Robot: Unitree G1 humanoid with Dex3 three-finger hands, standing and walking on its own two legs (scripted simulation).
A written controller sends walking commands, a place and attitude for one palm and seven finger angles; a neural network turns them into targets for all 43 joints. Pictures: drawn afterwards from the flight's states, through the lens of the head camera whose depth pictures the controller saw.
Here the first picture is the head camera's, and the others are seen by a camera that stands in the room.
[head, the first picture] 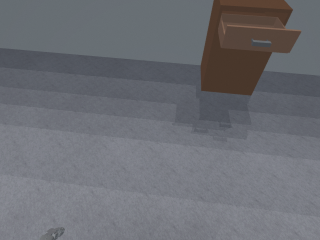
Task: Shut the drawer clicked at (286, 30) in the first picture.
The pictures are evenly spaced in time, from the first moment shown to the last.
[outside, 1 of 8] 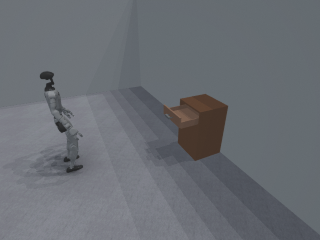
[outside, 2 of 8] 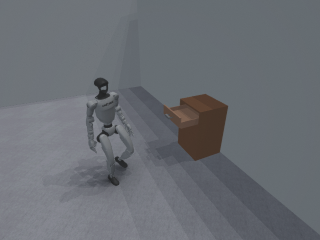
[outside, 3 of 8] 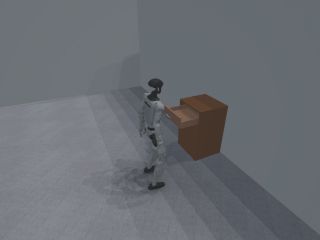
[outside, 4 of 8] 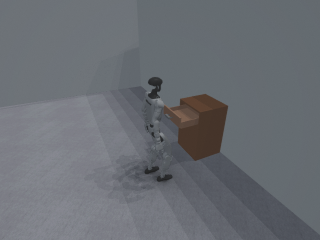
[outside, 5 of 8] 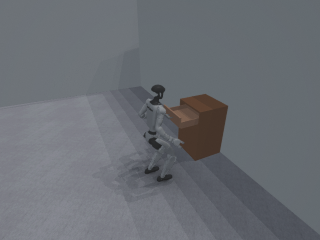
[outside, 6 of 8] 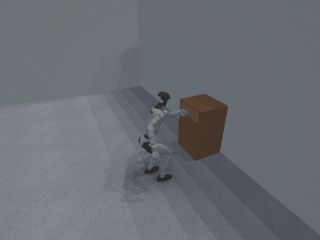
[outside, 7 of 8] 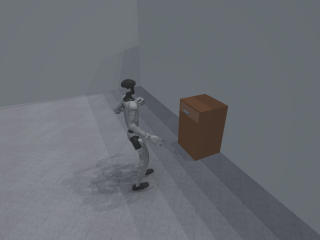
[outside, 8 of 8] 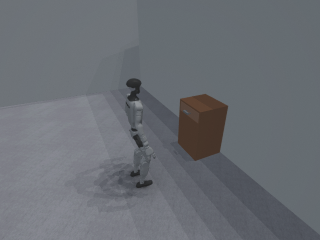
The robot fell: no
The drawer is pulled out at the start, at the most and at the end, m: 0.28 0.28 0.00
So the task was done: yes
